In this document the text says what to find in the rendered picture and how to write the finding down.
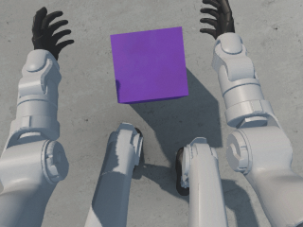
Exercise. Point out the robot right foot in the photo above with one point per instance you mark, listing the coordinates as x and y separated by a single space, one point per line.
183 191

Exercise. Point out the robot right forearm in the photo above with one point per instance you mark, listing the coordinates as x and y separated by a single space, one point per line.
244 101

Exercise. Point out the carton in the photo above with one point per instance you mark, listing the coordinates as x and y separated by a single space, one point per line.
149 65

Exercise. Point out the robot right hand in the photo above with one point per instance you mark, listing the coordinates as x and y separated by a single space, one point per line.
223 14

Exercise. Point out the left robot upper arm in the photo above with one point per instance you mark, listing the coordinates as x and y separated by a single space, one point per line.
29 174

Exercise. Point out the robot right shin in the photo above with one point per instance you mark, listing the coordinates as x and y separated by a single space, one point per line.
199 140

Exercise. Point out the right robot upper arm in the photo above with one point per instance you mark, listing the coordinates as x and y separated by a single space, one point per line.
264 156

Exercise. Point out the robot left forearm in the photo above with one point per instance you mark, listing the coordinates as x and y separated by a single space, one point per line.
37 101

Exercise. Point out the robot left hand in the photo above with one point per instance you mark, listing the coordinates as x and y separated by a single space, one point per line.
42 32

